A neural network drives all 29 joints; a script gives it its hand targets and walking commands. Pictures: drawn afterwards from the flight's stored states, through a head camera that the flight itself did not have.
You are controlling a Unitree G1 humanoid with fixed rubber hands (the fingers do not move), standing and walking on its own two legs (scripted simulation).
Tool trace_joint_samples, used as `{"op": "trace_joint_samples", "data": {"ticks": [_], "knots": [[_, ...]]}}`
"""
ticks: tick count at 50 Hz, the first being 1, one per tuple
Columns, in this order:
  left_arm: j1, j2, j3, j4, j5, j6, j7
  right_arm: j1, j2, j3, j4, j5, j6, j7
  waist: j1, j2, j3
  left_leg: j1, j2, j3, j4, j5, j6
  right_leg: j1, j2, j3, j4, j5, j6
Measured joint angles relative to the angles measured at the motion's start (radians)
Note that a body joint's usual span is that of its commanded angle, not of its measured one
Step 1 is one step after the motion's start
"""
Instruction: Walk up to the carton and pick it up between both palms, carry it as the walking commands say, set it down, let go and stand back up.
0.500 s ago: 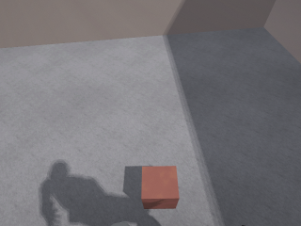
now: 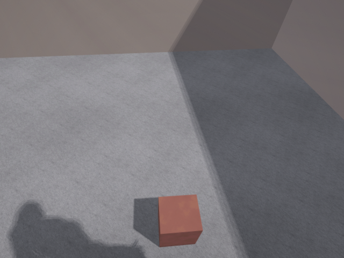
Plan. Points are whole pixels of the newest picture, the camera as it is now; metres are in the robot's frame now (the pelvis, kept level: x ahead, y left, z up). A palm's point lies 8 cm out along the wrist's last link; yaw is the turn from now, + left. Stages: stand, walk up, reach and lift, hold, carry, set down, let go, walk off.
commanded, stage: walk up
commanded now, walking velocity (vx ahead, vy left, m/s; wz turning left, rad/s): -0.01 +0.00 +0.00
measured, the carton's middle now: (177, 221) +0.41 -0.07 -0.66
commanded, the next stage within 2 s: stand in 0.42 s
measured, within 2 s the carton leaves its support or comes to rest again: neither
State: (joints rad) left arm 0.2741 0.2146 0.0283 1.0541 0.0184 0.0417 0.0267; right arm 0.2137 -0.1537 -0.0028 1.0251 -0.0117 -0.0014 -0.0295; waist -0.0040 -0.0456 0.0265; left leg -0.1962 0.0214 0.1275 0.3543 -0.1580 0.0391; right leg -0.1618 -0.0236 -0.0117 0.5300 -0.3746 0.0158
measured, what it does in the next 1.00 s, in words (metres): steps on the spot: right foot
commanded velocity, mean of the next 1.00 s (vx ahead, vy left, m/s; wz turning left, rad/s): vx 0.00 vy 0.00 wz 0.00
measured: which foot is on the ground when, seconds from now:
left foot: down 0.00-1.00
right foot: up 0.00-0.02, down 0.04-1.00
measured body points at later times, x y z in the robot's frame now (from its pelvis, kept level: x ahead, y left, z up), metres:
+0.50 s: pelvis -0.01 -0.04 +0.00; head +0.00 -0.04 +0.45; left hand -0.01 +0.18 -0.16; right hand -0.03 -0.27 -0.16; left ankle +0.02 +0.09 -0.75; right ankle -0.05 -0.13 -0.75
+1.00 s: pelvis +0.00 -0.04 +0.00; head +0.01 -0.04 +0.45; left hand +0.01 +0.20 -0.16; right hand +0.01 -0.28 -0.16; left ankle +0.02 +0.10 -0.75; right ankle -0.05 -0.13 -0.75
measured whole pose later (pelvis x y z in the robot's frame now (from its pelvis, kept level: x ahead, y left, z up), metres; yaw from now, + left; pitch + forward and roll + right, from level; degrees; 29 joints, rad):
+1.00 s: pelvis +0.00 -0.04 +0.00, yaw +0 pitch -1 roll +1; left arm 0.29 0.19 0.00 1.11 0.00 -0.04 0.03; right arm 0.26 -0.20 -0.03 1.13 -0.02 -0.02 -0.03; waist -0.01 0.00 0.04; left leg -0.18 0.05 0.09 0.37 -0.17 -0.02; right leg -0.06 0.02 -0.05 0.37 -0.28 -0.04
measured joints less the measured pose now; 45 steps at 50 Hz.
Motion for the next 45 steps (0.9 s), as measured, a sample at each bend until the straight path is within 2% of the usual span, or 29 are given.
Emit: {"op": "trace_joint_samples", "data": {"ticks": [2, 6, 10, 26, 45], "knots": [[-0.001, -0.002, -0.006, -0.003, 0.002, -0.018, 0.004, 0.009, -0.006, -0.002, 0.01, 0.002, 0.009, 0.002, 0.006, -0.002, 0.007, -0.009, -0.011, 0.016, 0.018, -0.005, -0.005, 0.041, -0.009, -0.009, -0.12, 0.107, -0.005], [-0.011, -0.038, -0.015, 0.022, 0.002, -0.037, 0.005, 0.039, -0.025, -0.013, 0.033, 0.008, 0.015, 0.01, -0.005, 0.053, 0.023, 0.005, 0.003, -0.005, 0.013, 0.011, -0.018, 0.079, 0.009, -0.029, -0.164, 0.119, -0.018], [0.003, -0.055, -0.027, 0.035, 0.002, -0.044, -0.003, 0.067, -0.03, -0.02, 0.067, 0.002, 0.018, 0.016, -0.01, 0.065, 0.007, 0.012, 0.006, -0.017, -0.005, 0.023, -0.03, 0.078, 0.013, -0.039, -0.161, 0.115, -0.028], [0.024, -0.081, -0.032, 0.051, -0.006, -0.061, 0.003, 0.085, -0.016, -0.019, 0.106, -0.006, 0.008, 0.001, -0.01, 0.039, 0.013, 0.022, 0.026, -0.033, 0.001, 0.017, -0.057, 0.089, 0.036, -0.045, -0.152, 0.104, -0.053], [0.015, -0.048, -0.026, 0.061, -0.014, -0.075, 0.004, 0.06, -0.029, -0.021, 0.104, -0.006, -0.012, -0.003, -0.008, 0.049, 0.012, 0.017, 0.03, -0.034, 0.015, -0.006, -0.06, 0.095, 0.039, -0.043, -0.164, 0.095, -0.053]]}}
